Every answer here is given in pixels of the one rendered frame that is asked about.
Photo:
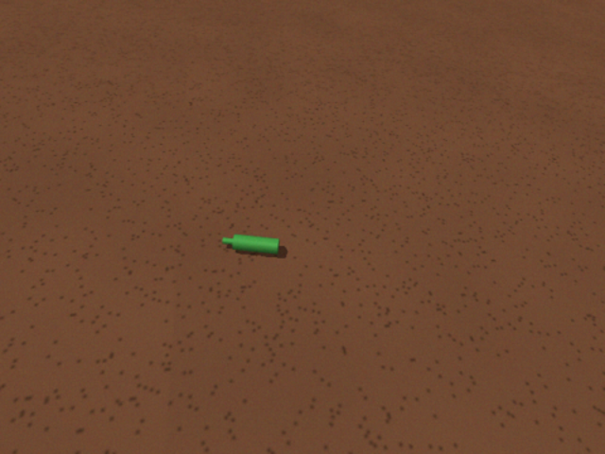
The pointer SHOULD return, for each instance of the bottle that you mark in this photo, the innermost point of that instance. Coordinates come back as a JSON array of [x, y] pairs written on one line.
[[253, 243]]

